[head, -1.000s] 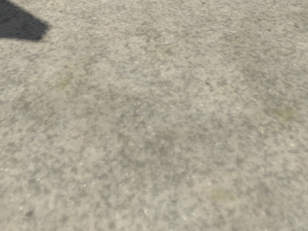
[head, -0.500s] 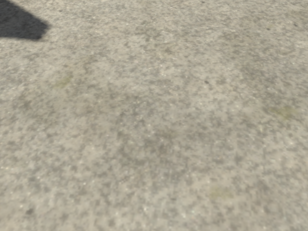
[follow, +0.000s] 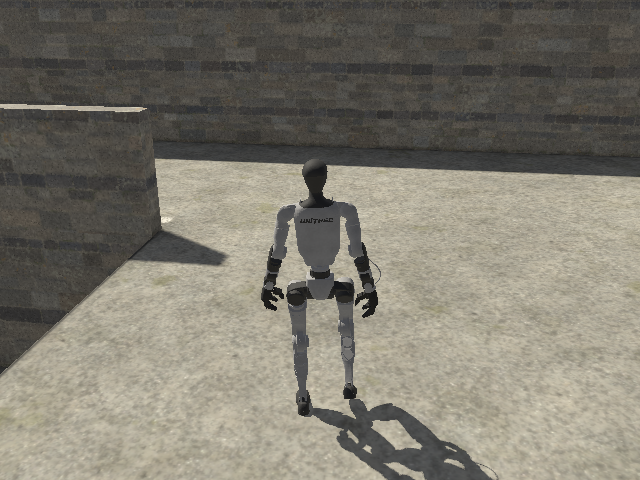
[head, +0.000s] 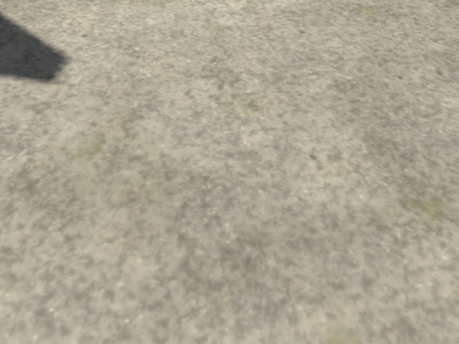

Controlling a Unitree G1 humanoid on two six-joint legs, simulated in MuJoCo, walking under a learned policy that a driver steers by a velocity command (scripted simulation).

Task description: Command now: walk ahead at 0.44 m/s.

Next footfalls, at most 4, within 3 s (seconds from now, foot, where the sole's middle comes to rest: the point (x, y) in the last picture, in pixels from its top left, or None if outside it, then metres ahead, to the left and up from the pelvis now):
0.38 right None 0.40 -0.13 -0.78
0.90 left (183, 292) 0.70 0.12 -0.78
1.48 right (270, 229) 0.94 -0.17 -0.78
1.96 left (255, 159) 1.29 -0.14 -0.78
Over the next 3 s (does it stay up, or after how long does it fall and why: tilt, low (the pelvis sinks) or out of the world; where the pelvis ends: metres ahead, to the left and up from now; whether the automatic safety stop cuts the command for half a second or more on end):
stays up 1.55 -0.34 -0.02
